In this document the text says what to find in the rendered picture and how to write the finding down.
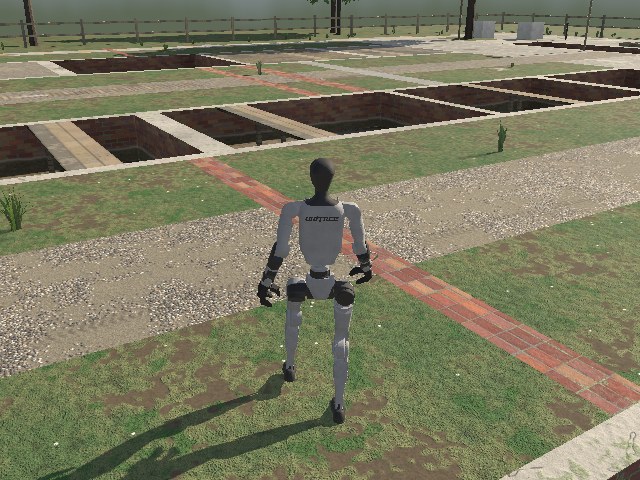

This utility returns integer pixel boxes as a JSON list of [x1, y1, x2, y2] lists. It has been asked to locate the right robot forearm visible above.
[[356, 240, 372, 272]]

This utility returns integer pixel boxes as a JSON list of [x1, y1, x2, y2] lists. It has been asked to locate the left robot thigh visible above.
[[286, 277, 307, 327]]

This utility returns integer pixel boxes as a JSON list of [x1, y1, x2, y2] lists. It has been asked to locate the robot head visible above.
[[304, 158, 339, 206]]

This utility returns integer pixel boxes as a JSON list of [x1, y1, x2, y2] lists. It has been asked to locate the robot left upper arm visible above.
[[274, 201, 301, 258]]

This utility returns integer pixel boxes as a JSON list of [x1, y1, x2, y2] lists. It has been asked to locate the left robot forearm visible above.
[[261, 242, 283, 287]]

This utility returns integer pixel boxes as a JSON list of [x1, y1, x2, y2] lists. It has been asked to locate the robot right hand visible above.
[[349, 267, 373, 284]]

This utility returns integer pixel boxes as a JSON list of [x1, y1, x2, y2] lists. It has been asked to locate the robot right upper arm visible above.
[[342, 201, 367, 255]]

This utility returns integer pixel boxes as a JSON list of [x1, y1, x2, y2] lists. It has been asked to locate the robot left hand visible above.
[[257, 281, 280, 307]]

